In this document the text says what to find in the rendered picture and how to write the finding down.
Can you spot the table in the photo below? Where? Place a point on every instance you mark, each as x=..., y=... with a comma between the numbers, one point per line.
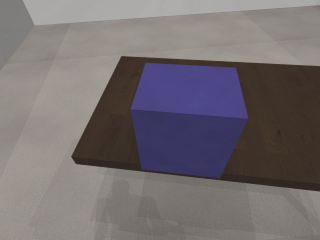
x=279, y=145

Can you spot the carton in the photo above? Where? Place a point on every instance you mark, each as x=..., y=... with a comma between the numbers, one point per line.
x=187, y=119

